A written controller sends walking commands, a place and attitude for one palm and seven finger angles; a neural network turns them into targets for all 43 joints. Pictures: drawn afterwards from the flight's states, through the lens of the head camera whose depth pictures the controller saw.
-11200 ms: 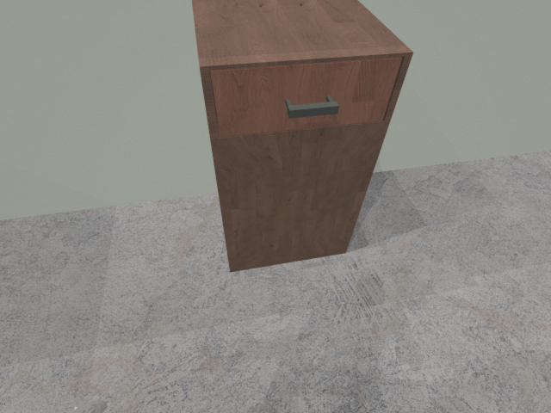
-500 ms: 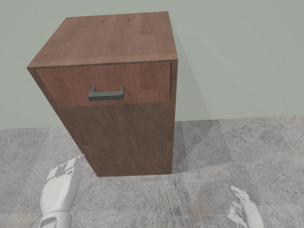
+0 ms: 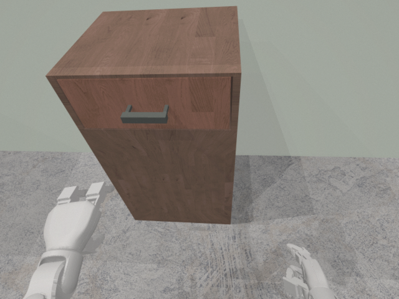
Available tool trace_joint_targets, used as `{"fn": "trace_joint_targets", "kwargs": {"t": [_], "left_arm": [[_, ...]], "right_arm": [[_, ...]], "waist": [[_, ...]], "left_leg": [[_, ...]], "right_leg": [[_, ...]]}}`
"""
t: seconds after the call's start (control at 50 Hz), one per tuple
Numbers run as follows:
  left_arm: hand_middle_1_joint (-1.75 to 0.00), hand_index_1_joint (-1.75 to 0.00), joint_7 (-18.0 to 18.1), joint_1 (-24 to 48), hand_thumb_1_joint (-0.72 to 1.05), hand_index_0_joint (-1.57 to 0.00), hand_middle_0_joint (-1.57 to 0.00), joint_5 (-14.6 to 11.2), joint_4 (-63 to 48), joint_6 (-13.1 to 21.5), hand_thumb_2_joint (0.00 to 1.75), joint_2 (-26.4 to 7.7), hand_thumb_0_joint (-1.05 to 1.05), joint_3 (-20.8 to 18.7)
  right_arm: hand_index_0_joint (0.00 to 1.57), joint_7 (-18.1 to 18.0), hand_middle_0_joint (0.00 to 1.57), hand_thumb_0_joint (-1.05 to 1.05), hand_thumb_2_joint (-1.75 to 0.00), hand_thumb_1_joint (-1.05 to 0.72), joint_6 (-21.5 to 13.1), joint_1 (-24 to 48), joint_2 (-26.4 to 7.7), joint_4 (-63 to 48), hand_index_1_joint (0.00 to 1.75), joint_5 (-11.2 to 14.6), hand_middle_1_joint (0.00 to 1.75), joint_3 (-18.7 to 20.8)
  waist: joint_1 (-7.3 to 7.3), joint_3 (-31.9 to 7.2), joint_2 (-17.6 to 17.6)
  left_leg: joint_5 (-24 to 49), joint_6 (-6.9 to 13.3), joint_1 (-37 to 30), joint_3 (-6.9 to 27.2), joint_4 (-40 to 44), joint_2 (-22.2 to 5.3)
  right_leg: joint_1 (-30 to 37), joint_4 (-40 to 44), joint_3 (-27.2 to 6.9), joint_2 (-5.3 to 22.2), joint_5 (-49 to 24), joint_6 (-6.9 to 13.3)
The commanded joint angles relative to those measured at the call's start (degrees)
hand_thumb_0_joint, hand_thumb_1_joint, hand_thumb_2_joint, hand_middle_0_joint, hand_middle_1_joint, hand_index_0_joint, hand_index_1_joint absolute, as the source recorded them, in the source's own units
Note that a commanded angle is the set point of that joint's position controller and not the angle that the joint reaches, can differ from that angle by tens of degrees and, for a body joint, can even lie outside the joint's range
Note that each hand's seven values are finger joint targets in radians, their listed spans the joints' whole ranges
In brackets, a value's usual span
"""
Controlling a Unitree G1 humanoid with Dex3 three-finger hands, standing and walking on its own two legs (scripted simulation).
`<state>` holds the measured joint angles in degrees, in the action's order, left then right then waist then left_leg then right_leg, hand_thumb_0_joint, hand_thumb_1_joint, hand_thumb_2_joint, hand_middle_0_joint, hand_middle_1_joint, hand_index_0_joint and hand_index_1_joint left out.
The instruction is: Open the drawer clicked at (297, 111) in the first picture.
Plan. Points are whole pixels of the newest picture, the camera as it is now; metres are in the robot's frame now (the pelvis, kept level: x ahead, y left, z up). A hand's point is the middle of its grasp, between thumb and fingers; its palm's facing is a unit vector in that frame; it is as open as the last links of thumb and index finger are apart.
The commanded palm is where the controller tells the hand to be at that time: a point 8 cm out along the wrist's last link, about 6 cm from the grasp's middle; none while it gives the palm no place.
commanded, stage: raise the hand with hooked fingers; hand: left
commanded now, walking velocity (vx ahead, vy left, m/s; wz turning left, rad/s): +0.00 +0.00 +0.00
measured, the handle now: (146, 112) +0.56 +0.22 +0.04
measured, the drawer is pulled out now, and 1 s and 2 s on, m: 0.00 0.00 0.00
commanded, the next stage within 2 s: move the hooked fingers above the handle in 1.14 s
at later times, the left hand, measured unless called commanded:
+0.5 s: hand (71, 179) +0.29 +0.28 +0.11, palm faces +0.11 -0.09 -0.99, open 13.3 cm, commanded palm +0.26 +0.28 +0.17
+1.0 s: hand (62, 164) +0.30 +0.28 +0.15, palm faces +0.04 -0.07 -1.00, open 13.8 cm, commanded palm +0.27 +0.29 +0.21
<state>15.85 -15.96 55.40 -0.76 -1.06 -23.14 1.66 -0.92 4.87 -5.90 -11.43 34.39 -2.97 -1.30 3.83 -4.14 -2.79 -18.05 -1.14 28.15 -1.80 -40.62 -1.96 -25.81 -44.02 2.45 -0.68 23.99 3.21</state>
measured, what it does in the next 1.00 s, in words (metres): stands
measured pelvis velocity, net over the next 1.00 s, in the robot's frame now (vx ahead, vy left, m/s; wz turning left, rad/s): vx -0.01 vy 0.04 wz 0.01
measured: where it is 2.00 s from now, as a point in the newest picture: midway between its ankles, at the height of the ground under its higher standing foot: outside the picture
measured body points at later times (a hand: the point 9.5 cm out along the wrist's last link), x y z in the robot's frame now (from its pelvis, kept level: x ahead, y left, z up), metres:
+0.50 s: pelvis +0.01 +0.04 +0.02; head +0.01 +0.00 +0.47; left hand +0.28 +0.28 +0.17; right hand +0.23 -0.17 -0.07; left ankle +0.03 +0.15 -0.71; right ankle -0.02 -0.08 -0.71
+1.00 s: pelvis -0.01 +0.04 +0.03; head +0.00 +0.01 +0.48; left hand +0.29 +0.28 +0.20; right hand +0.18 -0.18 -0.09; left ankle +0.03 +0.15 -0.71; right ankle -0.02 -0.08 -0.71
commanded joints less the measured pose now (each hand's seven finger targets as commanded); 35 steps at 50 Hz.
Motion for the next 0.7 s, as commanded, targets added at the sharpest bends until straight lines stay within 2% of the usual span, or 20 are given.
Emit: {"fn": "trace_joint_targets", "kwargs": {"t": [0.0, 0.06, 0.08, 0.18, 0.22, 0.26, 0.32, 0.34, 0.38, 0.44, 0.48, 0.52, 0.6, 0.68], "left_arm": [[-0.88, -0.88, 1.4, 2.1, -0.01, -0.27, -0.27, -0.5, -12.7, 2.1, 0.51, -12.0, 0.00, -9.9], [-0.93, -0.93, 2.9, 4.6, -0.08, -0.27, -0.27, -0.8, -14.4, 3.3, 0.48, -11.6, 0.00, -10.2], [-0.94, -0.94, 3.3, 5.7, -0.10, -0.27, -0.27, -0.8, -14.0, 3.1, 0.47, -11.9, 0.00, -10.8], [-1.02, -1.02, 3.0, 13.8, -0.22, -0.28, -0.28, -0.8, -15.0, 1.1, 0.42, -11.4, 0.00, -8.1], [-1.05, -1.05, 1.7, 15.5, -0.27, -0.28, -0.28, -0.9, -15.1, 0.1, 0.40, -11.4, 0.00, -6.8], [-1.08, -1.08, 0.0, 18.0, -0.31, -0.29, -0.29, -1.1, -15.3, -0.9, 0.38, -11.5, 0.00, -5.7], [-1.12, -1.12, -2.5, 19.9, -0.38, -0.29, -0.29, -1.1, -15.1, -2.2, 0.35, -13.0, 0.00, -6.2], [-1.14, -1.14, -3.2, 21.2, -0.41, -0.29, -0.29, -1.0, -15.6, -2.6, 0.34, -13.5, 0.00, -6.3], [-1.17, -1.17, -4.9, 22.5, -0.45, -0.30, -0.30, -1.5, -13.7, -3.7, 0.32, -14.4, 0.00, -7.0], [-1.20, -1.20, -7.6, 27.6, -0.50, -0.30, -0.30, -1.9, -12.2, -4.9, 0.30, -14.4, 0.00, -5.7], [-1.20, -1.20, -9.3, 30.2, -0.50, -0.30, -0.30, -2.1, -12.3, -5.0, 0.30, -16.1, 0.00, -6.7], [-1.20, -1.20, -11.1, 33.4, -0.50, -0.30, -0.30, -2.5, -12.2, -4.9, 0.30, -15.4, 0.00, -5.1], [-1.20, -1.20, -13.6, 38.1, -0.50, -0.30, -0.30, -2.8, -12.4, -3.8, 0.30, -16.8, 0.00, -5.1], [-1.20, -1.20, -15.4, 41.9, -0.50, -0.30, -0.30, -3.9, -10.9, -3.0, 0.30, -19.4, 0.00, -7.2]], "right_arm": [[0.20, -0.9, 0.20, 0.00, -0.90, -0.90, -2.9, 8.1, -6.8, -9.3, 0.30, 0.0, 0.30, 3.1], [0.20, -0.6, 0.20, 0.00, -0.90, -0.90, -3.3, 7.5, -7.1, -8.8, 0.30, 0.2, 0.30, 3.9], [0.20, -0.6, 0.20, 0.00, -0.90, -0.90, -3.4, 7.5, -7.2, -8.8, 0.30, 0.3, 0.30, 4.1], [0.20, -0.6, 0.20, 0.00, -0.90, -0.90, -3.4, 7.5, -7.8, -8.1, 0.30, 1.3, 0.30, 4.9], [0.20, -0.7, 0.20, 0.00, -0.90, -0.90, -3.3, 7.3, -7.9, -7.7, 0.30, 1.6, 0.30, 4.9], [0.20, -0.8, 0.20, 0.00, -0.90, -0.90, -2.9, 7.4, -8.1, -7.6, 0.30, 1.9, 0.30, 4.8], [0.20, -0.8, 0.20, 0.00, -0.90, -0.90, -2.4, 7.9, -8.0, -7.6, 0.30, 2.1, 0.30, 4.3], [0.20, -0.6, 0.20, 0.00, -0.90, -0.90, -2.0, 7.8, -8.1, -7.5, 0.30, 2.2, 0.30, 4.1], [0.20, -0.7, 0.20, 0.00, -0.90, -0.90, -1.4, 8.2, -8.2, -7.6, 0.30, 2.6, 0.30, 3.8], [0.20, -0.6, 0.20, 0.00, -0.90, -0.90, -0.4, 8.3, -8.0, -7.5, 0.30, 3.1, 0.30, 3.1], [0.20, -0.6, 0.20, 0.00, -0.90, -0.90, 0.0, 8.6, -8.2, -7.5, 0.30, 3.1, 0.30, 3.0], [0.20, -0.5, 0.20, 0.00, -0.90, -0.90, 0.4, 8.5, -8.0, -7.3, 0.30, 3.2, 0.30, 2.7], [0.20, -0.3, 0.20, 0.00, -0.90, -0.90, 0.6, 8.2, -8.1, -7.1, 0.30, 3.2, 0.30, 2.3], [0.20, -0.1, 0.20, 0.00, -0.90, -0.90, 0.7, 8.2, -8.7, -6.7, 0.30, 3.5, 0.30, 2.3]], "waist": [[2.19, -10.0, 5.8], [1.58, -10.2, 3.5], [1.46, -9.9, 4.8], [0.70, -11.5, 2.7], [0.70, -11.5, 1.5], [0.70, -11.3, 1.9], [1.10, -10.0, 1.4], [1.22, -10.7, 0.0], [1.32, -9.4, 0.9], [0.89, -7.4, 0.6], [1.03, -8.6, 0.4], [0.46, -8.3, 0.0], [0.45, -9.5, -1.1], [0.58, -9.3, -0.9]], "left_leg": [[10.4, 3.2, -4.9, 0.3, 5.0, 4.7], [11.7, 3.2, -7.4, 0.0, 5.4, 4.7], [11.8, 3.3, -7.7, 0.0, 5.5, 4.6], [13.3, 3.4, -12.2, -0.1, 7.0, 4.3], [14.5, 3.4, -14.1, 0.0, 8.2, 4.1], [15.7, 3.5, -15.7, 0.2, 9.3, 3.9], [18.3, 3.3, -17.1, 0.4, 10.9, 3.7], [19.6, 3.1, -18.1, 0.6, 11.6, 3.6], [19.7, 2.9, -18.4, 0.8, 12.8, 3.3], [19.3, 2.7, -19.1, 0.8, 14.7, 3.2], [20.6, 2.7, -20.5, 0.9, 15.3, 3.1], [20.2, 2.6, -21.3, 1.1, 16.1, 3.1], [22.1, 2.5, -23.2, 2.0, 17.2, 2.8], [21.8, 2.2, -23.2, 2.2, 18.1, 2.8]], "right_leg": [[10.9, 10.9, -8.6, 2.1, -26.0, -2.5], [9.6, 11.2, -6.9, 1.8, -25.2, -2.1], [9.4, 11.9, -6.9, 1.6, -24.3, -2.1], [8.7, 12.7, -4.7, 1.2, -21.9, -2.0], [9.0, 12.9, -3.3, 1.1, -21.5, -1.8], [9.5, 13.6, -2.6, 0.8, -21.4, -1.8], [11.2, 14.5, -2.0, 0.6, -23.1, -1.7], [12.0, 14.6, -1.7, 0.4, -23.2, -1.5], [12.9, 15.8, -1.3, 0.1, -22.3, -1.5], [13.4, 17.3, -0.9, -0.1, -20.9, -1.5], [14.9, 18.1, -0.9, -0.2, -21.5, -1.4], [15.0, 18.8, -0.7, -0.2, -20.6, -1.4], [16.0, 19.7, -0.3, -0.3, -20.3, -1.2], [17.1, 20.8, -0.2, -0.5, -20.0, -1.1]]}}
